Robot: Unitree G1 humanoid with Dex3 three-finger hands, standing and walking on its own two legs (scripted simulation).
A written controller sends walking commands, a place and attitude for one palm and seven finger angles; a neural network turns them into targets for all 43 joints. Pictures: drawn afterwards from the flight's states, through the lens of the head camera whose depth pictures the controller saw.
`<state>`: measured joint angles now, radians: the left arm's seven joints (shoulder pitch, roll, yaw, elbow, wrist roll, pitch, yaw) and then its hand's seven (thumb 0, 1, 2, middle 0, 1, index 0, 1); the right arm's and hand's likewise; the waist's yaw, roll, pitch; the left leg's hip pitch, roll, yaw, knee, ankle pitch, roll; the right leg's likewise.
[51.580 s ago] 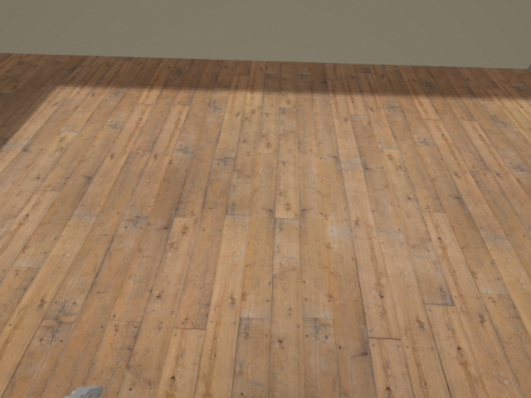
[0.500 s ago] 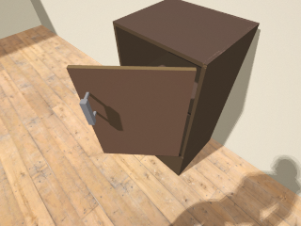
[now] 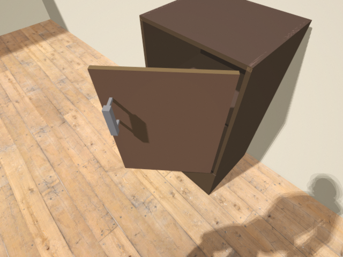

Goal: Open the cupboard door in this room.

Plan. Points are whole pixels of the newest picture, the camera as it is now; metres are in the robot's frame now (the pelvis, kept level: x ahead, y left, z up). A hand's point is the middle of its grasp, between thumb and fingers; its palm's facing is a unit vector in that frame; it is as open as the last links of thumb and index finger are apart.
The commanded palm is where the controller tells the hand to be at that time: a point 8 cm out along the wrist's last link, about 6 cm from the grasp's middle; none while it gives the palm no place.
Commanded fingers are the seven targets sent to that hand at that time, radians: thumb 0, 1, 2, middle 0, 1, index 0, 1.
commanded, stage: come to a stop and stand still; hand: left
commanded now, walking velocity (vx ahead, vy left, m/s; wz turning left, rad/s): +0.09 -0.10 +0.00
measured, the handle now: (112, 116) +0.53 +0.24 -0.05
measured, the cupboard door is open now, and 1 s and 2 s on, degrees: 41 41 41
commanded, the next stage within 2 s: look again from close up in 1.36 s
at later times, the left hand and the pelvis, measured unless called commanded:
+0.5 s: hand out of the picture +0.04 +0.17 -0.17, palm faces +0.04 -0.98 -0.22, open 7.2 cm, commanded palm none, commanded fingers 0.00 0.90 0.90 -0.20 -0.30 -0.20 -0.30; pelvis +0.03 +0.00 +0.00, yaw +0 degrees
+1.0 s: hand out of the picture +0.02 +0.17 -0.18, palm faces +0.04 -0.98 -0.21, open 7.3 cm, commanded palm none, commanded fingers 0.00 0.90 0.90 -0.20 -0.30 -0.20 -0.30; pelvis +0.02 +0.00 +0.00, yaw +1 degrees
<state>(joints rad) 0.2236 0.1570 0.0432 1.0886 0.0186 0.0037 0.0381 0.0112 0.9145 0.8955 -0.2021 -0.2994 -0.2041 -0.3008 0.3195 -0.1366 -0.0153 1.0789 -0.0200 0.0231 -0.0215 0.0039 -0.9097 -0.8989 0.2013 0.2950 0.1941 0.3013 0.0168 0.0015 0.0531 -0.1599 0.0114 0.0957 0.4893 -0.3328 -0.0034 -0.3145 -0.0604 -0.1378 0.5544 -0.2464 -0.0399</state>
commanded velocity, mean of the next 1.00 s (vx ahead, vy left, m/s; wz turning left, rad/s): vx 0.01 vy -0.03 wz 0.00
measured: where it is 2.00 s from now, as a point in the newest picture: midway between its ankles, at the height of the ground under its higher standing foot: outside the picture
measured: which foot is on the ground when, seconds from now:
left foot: down 0.00-1.00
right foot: down 0.00-1.00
